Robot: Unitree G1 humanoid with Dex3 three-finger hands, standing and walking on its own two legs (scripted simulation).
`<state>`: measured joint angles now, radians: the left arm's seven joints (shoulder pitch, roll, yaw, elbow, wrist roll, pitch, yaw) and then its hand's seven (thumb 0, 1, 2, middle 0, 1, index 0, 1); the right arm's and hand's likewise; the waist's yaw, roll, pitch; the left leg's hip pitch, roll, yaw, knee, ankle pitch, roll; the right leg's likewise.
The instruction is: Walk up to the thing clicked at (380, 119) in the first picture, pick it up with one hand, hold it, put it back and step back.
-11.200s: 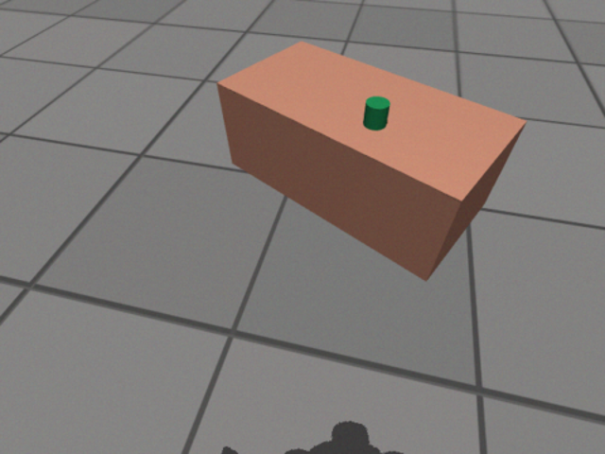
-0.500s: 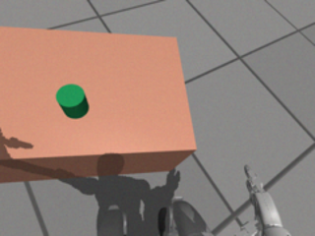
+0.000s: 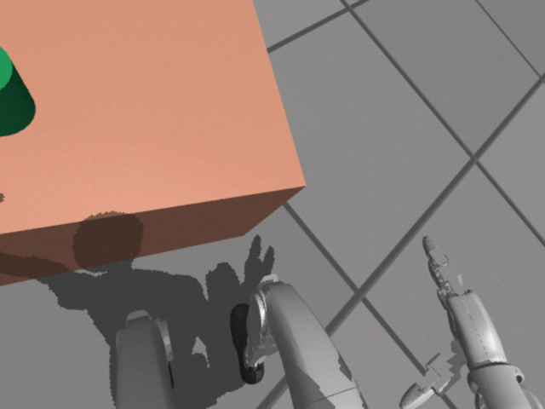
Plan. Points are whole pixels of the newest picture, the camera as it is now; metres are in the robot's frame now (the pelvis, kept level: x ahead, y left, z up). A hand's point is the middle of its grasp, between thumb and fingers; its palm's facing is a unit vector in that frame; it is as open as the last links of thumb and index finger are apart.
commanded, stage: close in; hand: left
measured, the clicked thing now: out of the picture +0.58 +0.28 -0.08
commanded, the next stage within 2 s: rest palm in 0.54 s
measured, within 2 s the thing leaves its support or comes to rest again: leaves its support in 1.96 s
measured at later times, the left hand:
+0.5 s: hand out of the picture +0.53 +0.27 -0.06, palm faces +0.35 -0.94 +0.00, open 17.4 cm
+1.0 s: hand out of the picture +0.55 +0.28 -0.07, palm faces +0.40 -0.92 +0.01, open 16.4 cm
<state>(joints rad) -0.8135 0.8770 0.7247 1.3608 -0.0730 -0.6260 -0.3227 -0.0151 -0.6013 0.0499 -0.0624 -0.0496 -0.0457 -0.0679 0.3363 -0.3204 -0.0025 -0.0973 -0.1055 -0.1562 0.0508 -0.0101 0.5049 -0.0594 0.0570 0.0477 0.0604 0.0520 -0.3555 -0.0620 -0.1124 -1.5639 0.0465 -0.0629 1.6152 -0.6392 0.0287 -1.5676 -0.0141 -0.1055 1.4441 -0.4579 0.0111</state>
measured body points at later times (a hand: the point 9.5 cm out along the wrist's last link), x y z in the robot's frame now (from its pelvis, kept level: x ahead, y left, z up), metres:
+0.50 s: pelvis -0.01 -0.01 -0.02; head +0.20 +0.08 +0.36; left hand +0.51 +0.32 -0.06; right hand +0.17 -0.26 +0.06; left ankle +0.04 +0.10 -0.54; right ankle +0.10 -0.14 -0.54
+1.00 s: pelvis +0.00 +0.00 -0.02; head +0.23 +0.10 +0.36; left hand +0.52 +0.33 -0.07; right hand +0.19 -0.24 +0.07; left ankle +0.04 +0.10 -0.54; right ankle +0.10 -0.14 -0.54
